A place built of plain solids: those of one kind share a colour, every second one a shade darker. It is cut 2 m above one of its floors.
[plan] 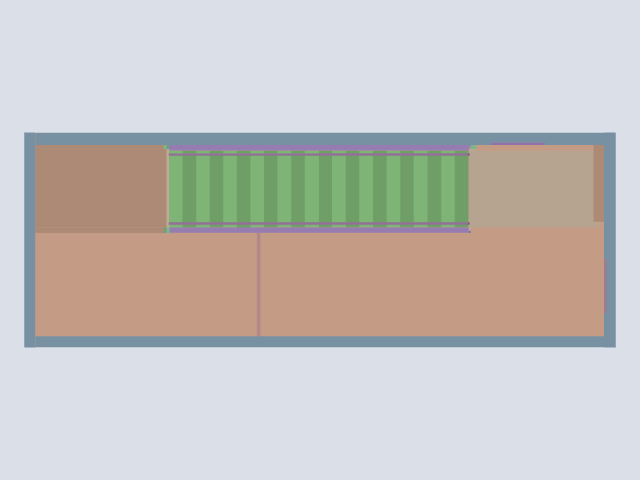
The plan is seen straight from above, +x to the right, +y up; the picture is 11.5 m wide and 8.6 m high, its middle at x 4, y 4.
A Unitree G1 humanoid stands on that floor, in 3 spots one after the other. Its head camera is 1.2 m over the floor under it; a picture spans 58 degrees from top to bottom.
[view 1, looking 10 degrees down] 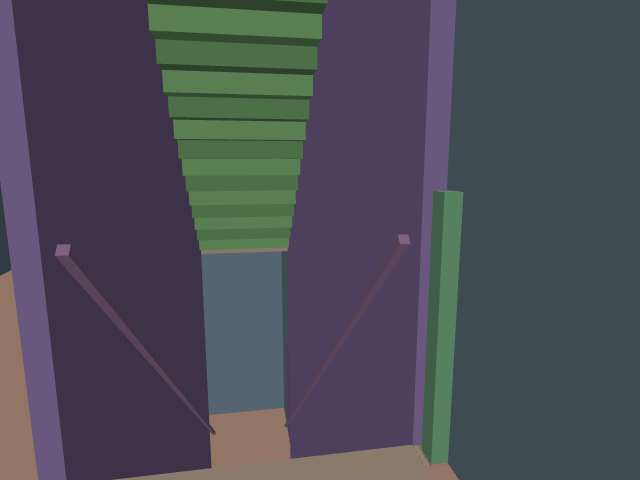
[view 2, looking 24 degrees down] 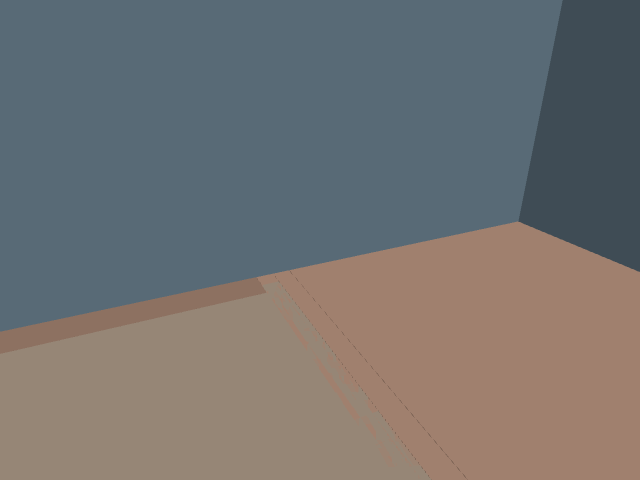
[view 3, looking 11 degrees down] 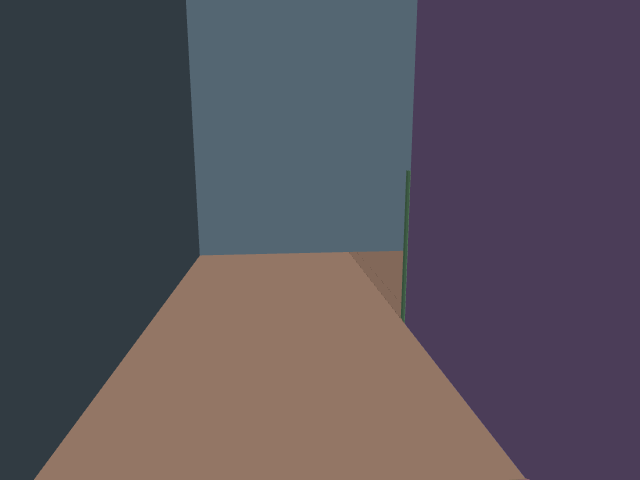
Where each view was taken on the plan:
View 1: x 8.26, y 4.91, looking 170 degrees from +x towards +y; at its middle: wall_wall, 4.03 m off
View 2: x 6.97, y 4.91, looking -25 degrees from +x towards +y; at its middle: wall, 2.56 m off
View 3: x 4.21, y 3.20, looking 174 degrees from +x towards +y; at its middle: wall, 5.44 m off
